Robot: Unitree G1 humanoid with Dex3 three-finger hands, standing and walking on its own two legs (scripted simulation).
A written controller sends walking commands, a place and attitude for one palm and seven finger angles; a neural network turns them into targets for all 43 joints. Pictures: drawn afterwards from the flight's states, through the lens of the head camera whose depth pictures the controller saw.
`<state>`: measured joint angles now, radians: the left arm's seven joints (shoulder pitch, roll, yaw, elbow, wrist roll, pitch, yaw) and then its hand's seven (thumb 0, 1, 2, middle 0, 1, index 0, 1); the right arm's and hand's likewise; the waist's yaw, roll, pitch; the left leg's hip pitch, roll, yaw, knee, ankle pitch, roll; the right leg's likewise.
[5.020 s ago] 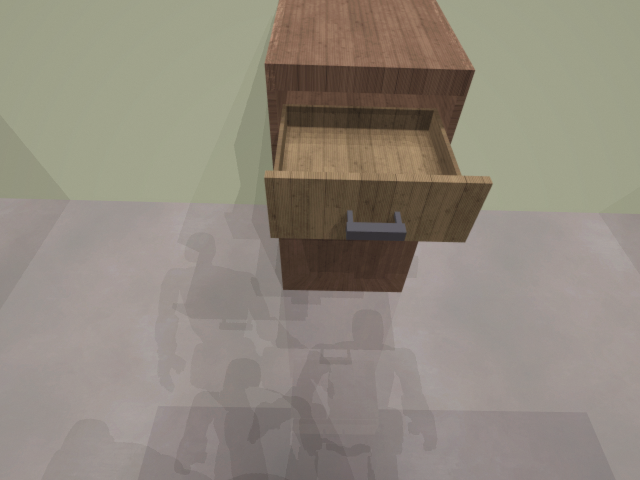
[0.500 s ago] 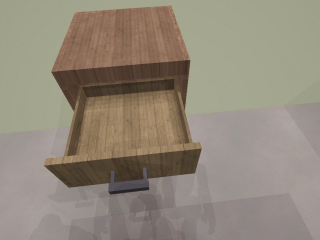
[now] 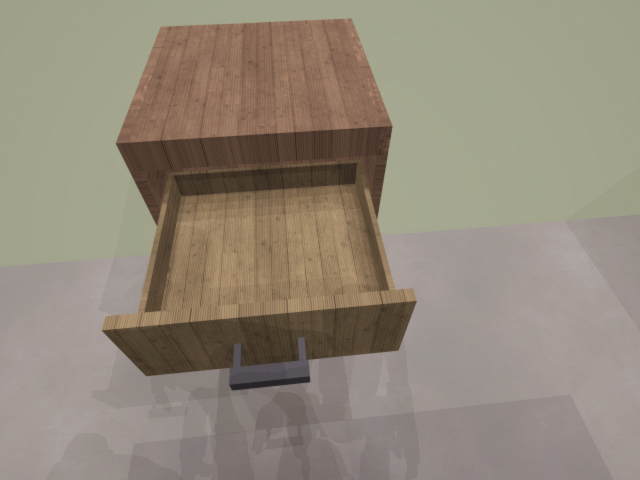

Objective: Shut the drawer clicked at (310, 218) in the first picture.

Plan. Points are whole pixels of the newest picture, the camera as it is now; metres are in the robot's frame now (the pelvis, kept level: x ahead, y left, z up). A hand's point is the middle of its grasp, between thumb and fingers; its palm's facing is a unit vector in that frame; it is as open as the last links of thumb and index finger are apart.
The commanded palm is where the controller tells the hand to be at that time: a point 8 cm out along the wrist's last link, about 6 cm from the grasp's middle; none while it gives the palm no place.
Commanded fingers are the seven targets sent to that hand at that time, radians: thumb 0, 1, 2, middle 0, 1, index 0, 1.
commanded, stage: look again from close up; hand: left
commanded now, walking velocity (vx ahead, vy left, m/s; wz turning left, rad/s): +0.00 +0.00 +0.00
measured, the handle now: (270, 360) +0.28 +0.09 -0.05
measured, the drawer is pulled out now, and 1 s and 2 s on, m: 0.30 0.30 0.30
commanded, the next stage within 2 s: raise the hand and make a fist in 0.02 s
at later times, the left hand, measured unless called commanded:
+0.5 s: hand out of the picture +0.12 +0.14 -0.04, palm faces +0.15 -0.99 +0.06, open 6.3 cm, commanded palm +0.08 +0.20 -0.04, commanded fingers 0.00 0.90 0.90 -0.60 -0.73 -0.60 -0.73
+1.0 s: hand (195, 477) +0.13 +0.15 +0.00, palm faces +0.24 -0.97 -0.04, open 3.7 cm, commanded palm +0.07 +0.18 +0.00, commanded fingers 0.00 0.90 0.90 -1.10 -1.27 -1.10 -1.27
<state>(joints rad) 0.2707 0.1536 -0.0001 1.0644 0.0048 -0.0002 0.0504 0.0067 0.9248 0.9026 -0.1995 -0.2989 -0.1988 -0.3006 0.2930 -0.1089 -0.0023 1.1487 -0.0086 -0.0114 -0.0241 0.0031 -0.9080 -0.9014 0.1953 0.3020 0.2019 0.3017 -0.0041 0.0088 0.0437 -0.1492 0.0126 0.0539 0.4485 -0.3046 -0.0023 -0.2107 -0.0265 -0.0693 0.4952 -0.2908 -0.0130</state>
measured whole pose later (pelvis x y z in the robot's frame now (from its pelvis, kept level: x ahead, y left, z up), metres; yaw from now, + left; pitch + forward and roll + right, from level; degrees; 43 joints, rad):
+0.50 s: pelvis -0.05 -0.01 -0.06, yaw +1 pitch +10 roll +1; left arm 0.59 0.06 0.00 0.05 -0.14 -0.57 -0.09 0.01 0.92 0.90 -0.41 -0.53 -0.38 -0.52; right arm 0.12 -0.26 -0.09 0.55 -0.01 -0.27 0.03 0.01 -0.91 -0.90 0.19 0.30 0.20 0.30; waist 0.02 -0.07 -0.13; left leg -0.69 0.02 0.04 0.98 -0.47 0.00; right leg -0.73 -0.05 -0.07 1.00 -0.45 -0.03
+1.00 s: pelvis -0.05 -0.01 -0.07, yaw +1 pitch +12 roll +0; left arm 0.67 0.10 -0.01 -0.28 -0.15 -0.33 0.07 0.02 0.90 0.90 -0.91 -1.07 -0.91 -1.07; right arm 0.32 -0.21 -0.02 0.52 0.01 -0.15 -0.03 0.02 -0.90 -0.90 0.20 0.30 0.21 0.30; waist 0.00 0.03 -0.12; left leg -0.74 0.03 0.01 1.04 -0.50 -0.02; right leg -0.77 -0.04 -0.10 1.04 -0.47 -0.04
